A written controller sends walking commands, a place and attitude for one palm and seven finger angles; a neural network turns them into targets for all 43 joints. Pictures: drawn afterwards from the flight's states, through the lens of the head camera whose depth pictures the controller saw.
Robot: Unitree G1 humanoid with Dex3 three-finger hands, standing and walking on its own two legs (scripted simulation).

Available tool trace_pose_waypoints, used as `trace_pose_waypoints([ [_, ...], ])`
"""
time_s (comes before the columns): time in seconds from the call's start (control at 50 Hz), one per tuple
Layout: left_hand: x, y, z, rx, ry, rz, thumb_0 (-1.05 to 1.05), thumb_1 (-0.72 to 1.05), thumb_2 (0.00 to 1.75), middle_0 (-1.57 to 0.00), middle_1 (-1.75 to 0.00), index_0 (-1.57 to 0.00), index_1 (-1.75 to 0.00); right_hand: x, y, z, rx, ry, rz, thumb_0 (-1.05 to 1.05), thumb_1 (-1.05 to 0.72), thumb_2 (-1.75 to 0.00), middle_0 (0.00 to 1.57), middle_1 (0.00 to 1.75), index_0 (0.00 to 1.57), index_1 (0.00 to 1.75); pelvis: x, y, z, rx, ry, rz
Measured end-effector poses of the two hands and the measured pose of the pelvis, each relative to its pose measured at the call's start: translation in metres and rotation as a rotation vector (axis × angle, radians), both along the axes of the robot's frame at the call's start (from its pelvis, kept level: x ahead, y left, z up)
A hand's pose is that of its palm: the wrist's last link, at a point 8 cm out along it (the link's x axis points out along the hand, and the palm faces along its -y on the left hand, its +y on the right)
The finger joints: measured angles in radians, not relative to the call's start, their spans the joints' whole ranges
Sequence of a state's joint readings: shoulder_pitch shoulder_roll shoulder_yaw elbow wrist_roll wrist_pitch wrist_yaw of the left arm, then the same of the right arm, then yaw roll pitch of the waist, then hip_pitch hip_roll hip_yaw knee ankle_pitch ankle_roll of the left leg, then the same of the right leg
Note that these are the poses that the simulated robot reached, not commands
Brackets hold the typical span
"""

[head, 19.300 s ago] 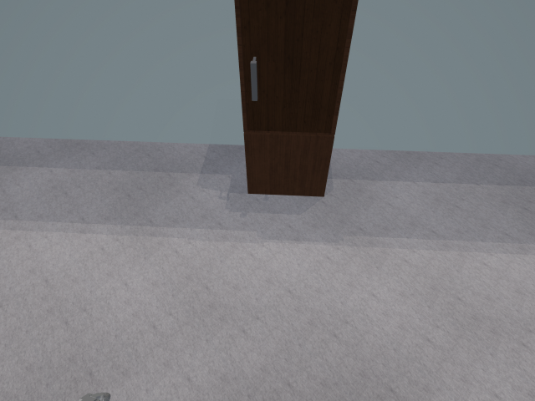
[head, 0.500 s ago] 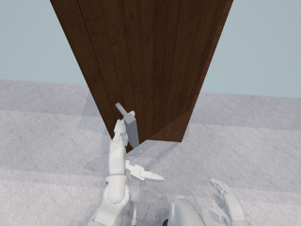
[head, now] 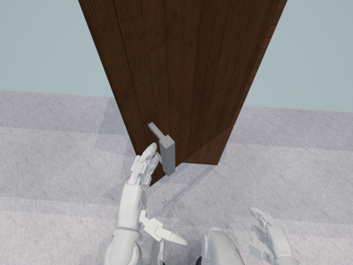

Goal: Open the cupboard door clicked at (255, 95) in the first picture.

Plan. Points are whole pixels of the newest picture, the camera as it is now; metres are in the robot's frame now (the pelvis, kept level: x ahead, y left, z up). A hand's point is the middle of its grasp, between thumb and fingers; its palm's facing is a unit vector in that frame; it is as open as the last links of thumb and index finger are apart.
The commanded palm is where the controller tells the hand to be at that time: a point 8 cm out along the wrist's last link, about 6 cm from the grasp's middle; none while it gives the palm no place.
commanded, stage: slide the hand sideways off the handle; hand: left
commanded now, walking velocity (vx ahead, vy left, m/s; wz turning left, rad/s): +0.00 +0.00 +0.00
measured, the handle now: (162, 151) +0.35 +0.05 +0.04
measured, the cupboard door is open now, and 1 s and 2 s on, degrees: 43 43 43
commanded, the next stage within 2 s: draw the hand back to the body in 0.60 s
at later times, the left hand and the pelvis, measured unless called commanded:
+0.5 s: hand (136, 221) +0.21 +0.09 +0.03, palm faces -0.05 -1.00 +0.02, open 16.3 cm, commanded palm +0.18 +0.15 +0.03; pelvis +0.01 -0.01 -0.01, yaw +0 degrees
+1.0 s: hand (106, 223) +0.20 +0.13 +0.09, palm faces -0.02 -1.00 -0.04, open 16.3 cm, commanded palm +0.16 +0.19 +0.10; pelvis +0.00 -0.01 +0.03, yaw +0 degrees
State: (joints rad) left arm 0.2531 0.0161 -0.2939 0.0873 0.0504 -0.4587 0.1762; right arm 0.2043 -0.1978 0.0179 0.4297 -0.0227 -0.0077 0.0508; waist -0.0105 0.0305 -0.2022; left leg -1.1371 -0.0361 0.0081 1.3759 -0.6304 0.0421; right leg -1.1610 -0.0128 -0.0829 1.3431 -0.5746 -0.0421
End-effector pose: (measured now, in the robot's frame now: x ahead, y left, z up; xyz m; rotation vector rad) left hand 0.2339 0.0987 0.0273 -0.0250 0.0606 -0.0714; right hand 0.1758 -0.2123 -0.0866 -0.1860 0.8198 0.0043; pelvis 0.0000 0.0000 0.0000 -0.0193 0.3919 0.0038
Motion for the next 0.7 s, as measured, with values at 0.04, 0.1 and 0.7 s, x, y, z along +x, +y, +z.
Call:
trace_pose_waypoints([
  [0.04, -0.003, 0.004, 0.001, 0.002, -0.002, 0.002, -0.01, -0.50, 0.30, -0.15, -0.30, -0.15, -0.30, 0.005, 0.002, 0.001, 0.000, -0.012, 0.006, 0.01, -0.90, -0.90, 0.20, 0.30, 0.20, 0.30, 0.001, 0.000, 0.000, -0.001, 0.001, 0.002],
  [0.1, -0.007, 0.008, 0.002, -0.001, 0.000, 0.004, -0.01, -0.50, 0.30, -0.15, -0.30, -0.15, -0.30, 0.011, 0.003, 0.003, -0.002, -0.028, 0.014, 0.01, -0.90, -0.90, 0.20, 0.30, 0.20, 0.30, 0.002, 0.000, -0.001, -0.003, 0.003, 0.004],
  [0.7, -0.051, 0.054, 0.002, 0.013, 0.027, 0.016, -0.01, -0.50, 0.30, -0.15, -0.30, -0.15, -0.30, 0.021, -0.014, 0.001, -0.044, -0.105, -0.014, 0.01, -0.90, -0.90, 0.20, 0.30, 0.20, 0.30, 0.001, -0.009, -0.014, -0.016, 0.011, 0.009],
])
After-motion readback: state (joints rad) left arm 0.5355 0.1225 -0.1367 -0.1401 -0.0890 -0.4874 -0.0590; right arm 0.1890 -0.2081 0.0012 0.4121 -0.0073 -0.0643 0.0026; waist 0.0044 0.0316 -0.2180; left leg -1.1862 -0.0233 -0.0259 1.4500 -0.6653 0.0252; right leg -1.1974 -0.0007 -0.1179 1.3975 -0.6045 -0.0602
